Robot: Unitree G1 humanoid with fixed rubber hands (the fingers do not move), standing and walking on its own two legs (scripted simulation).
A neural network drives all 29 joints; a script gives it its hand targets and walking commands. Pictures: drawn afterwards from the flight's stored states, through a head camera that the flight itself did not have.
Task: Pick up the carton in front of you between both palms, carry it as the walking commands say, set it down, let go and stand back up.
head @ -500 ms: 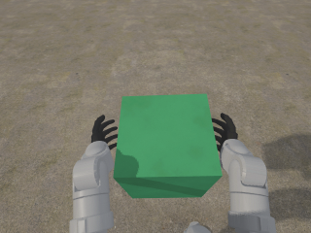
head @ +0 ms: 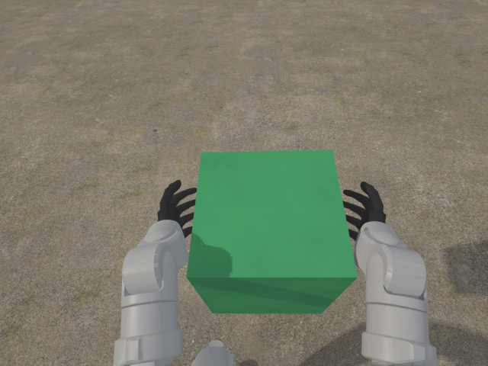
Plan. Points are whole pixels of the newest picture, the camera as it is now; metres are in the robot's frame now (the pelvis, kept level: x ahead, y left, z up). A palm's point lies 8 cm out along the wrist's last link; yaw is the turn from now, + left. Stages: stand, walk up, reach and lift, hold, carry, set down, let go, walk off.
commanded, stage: carry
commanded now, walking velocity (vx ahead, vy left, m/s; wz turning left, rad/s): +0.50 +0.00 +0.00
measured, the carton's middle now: (266, 240) +0.35 +0.02 +0.01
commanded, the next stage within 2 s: none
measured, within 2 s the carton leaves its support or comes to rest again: neither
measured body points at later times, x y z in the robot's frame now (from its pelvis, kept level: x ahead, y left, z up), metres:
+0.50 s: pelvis +0.30 +0.03 +0.01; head +0.32 +0.04 +0.46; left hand +0.64 +0.18 +0.09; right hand +0.63 -0.14 +0.10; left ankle +0.24 +0.11 -0.74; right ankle +0.41 -0.12 -0.69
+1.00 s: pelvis +0.62 +0.00 +0.00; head +0.58 -0.01 +0.45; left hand +0.85 +0.16 +0.10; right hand +0.86 -0.15 +0.09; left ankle +0.75 +0.14 -0.71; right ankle +0.49 -0.10 -0.74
